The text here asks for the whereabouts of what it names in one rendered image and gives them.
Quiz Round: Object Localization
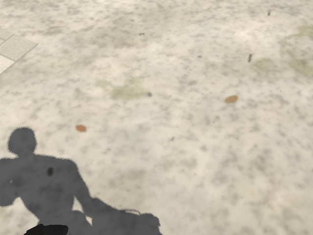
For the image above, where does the left robot hand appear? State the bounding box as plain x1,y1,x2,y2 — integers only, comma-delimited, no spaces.
23,223,68,235

